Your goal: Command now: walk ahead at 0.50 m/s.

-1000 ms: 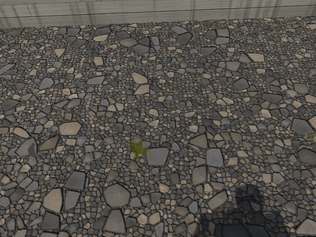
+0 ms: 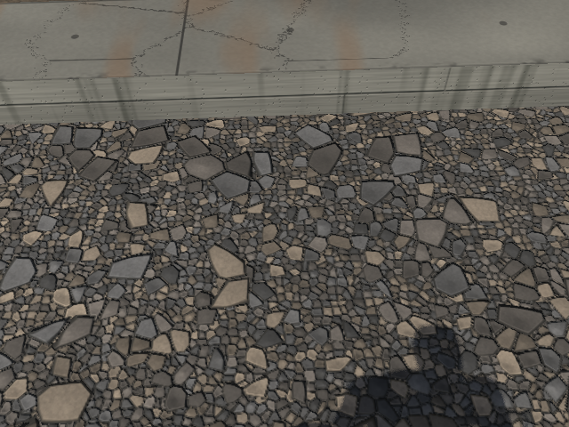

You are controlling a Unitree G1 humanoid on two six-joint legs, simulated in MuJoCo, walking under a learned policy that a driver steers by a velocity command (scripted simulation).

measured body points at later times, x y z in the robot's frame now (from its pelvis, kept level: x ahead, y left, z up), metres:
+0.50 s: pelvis +0.28 +0.05 +0.00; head +0.30 +0.05 +0.45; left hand +0.48 +0.29 -0.11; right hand +0.27 -0.23 -0.12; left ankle +0.24 +0.15 -0.75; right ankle +0.40 -0.14 -0.68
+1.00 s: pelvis +0.54 -0.07 +0.00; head +0.56 -0.10 +0.45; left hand +0.73 +0.16 -0.10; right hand +0.61 -0.40 -0.09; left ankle +0.77 +0.03 -0.68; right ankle +0.48 -0.12 -0.75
